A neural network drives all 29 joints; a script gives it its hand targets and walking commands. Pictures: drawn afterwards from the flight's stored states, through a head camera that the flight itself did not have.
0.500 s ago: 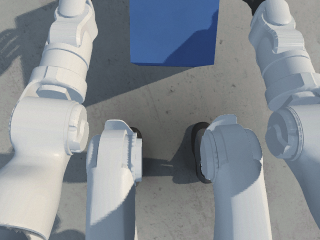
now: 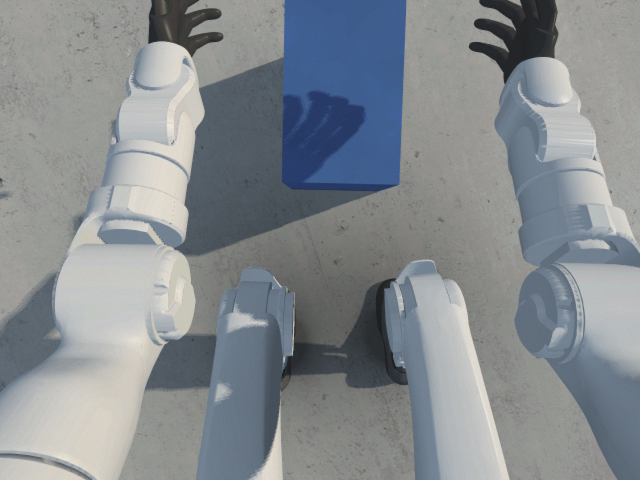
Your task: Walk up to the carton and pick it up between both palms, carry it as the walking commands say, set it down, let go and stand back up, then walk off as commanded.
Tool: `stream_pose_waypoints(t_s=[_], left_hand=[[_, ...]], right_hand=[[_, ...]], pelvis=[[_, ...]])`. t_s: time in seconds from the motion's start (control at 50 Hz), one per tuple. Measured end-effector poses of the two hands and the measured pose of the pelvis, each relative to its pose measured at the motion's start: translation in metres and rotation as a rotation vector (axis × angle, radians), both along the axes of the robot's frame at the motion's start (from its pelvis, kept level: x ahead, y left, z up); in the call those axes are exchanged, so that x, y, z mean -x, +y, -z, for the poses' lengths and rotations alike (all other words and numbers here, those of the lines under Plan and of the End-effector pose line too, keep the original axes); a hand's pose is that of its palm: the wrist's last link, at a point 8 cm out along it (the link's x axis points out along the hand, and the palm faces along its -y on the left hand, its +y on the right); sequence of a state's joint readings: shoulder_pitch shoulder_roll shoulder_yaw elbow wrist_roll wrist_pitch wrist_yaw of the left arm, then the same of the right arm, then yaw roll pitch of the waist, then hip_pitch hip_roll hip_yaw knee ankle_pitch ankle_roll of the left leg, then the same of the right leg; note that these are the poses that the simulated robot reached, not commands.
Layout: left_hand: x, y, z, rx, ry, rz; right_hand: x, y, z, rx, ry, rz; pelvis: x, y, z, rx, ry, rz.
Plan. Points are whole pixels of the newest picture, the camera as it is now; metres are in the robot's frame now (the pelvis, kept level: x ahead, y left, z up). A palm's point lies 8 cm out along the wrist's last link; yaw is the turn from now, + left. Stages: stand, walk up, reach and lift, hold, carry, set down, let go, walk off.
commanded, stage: set down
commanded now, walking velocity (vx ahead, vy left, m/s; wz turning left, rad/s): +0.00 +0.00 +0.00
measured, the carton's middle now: (339, 109) +0.54 -0.02 -0.37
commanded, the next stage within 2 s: let go in 0.80 s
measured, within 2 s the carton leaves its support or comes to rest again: neither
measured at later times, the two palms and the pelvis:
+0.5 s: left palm out of the picture +0.55 +0.16 +0.04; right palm out of the picture +0.52 -0.20 +0.04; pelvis +0.02 +0.00 +0.14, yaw +0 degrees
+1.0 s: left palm out of the picture +0.50 +0.17 +0.09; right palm out of the picture +0.49 -0.20 +0.10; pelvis +0.05 -0.01 +0.22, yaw +0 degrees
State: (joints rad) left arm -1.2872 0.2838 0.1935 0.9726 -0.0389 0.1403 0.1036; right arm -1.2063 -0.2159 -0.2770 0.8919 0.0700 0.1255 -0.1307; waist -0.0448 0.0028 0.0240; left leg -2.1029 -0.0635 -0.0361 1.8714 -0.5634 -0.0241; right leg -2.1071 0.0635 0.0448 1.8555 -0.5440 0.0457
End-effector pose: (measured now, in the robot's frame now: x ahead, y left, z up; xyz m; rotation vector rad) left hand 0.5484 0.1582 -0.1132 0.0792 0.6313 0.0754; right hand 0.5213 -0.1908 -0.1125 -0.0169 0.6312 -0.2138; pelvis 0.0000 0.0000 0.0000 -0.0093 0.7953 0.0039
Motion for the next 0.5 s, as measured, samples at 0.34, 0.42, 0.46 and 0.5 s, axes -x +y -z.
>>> stream_pose_waypoints(t_s=[0.34, 0.42, 0.46, 0.5], left_hand=[[0.003, 0.007, -0.097, -0.004, -0.010, 0.009], [0.003, 0.007, -0.123, -0.001, -0.007, 0.012], [0.003, 0.007, -0.136, 0.001, -0.007, 0.013], [0.003, 0.007, -0.150, 0.002, -0.008, 0.013]], right_hand=[[0.004, -0.006, -0.099, 0.003, -0.013, -0.004], [0.006, -0.008, -0.125, 0.000, -0.013, -0.007], [0.006, -0.008, -0.138, -0.001, -0.013, -0.009], [0.006, -0.008, -0.151, -0.002, -0.014, -0.011]], pelvis=[[-0.014, -0.003, -0.091, -0.001, 0.027, -0.004], [-0.018, -0.004, -0.115, -0.003, 0.019, -0.003], [-0.020, -0.004, -0.127, -0.004, 0.014, -0.002], [-0.022, -0.004, -0.138, -0.006, 0.009, -0.001]])
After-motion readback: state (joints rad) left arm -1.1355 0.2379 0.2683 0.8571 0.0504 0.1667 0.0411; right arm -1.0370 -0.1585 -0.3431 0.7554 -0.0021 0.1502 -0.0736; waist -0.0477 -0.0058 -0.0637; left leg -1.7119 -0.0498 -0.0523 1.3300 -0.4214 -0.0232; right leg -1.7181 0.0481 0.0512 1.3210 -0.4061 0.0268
